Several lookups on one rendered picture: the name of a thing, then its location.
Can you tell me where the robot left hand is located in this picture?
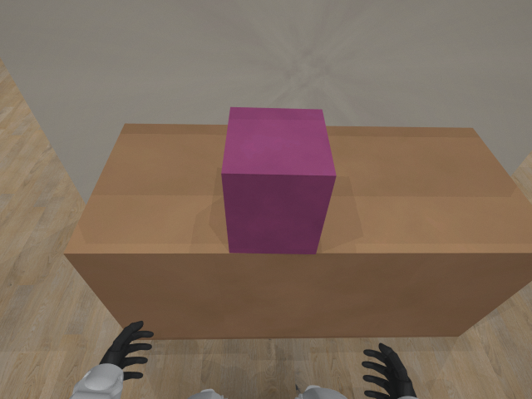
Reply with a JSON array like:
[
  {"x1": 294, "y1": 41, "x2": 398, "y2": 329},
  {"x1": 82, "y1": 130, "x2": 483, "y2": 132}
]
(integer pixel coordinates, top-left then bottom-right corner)
[{"x1": 99, "y1": 321, "x2": 154, "y2": 381}]

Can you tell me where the carton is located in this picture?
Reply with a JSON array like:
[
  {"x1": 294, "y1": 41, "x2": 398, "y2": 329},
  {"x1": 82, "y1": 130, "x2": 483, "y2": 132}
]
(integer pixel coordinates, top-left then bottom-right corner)
[{"x1": 221, "y1": 107, "x2": 336, "y2": 254}]

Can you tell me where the pedestal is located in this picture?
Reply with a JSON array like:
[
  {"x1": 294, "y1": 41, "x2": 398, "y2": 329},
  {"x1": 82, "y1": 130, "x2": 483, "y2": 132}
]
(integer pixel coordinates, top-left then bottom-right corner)
[{"x1": 63, "y1": 124, "x2": 532, "y2": 340}]

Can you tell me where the robot left forearm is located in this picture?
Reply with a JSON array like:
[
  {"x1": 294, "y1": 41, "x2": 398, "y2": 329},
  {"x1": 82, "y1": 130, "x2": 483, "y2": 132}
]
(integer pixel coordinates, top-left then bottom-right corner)
[{"x1": 69, "y1": 363, "x2": 124, "y2": 399}]

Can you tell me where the robot right hand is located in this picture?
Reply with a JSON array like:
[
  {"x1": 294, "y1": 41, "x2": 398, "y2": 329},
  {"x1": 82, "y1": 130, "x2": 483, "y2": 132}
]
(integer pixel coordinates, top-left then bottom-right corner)
[{"x1": 362, "y1": 343, "x2": 417, "y2": 399}]

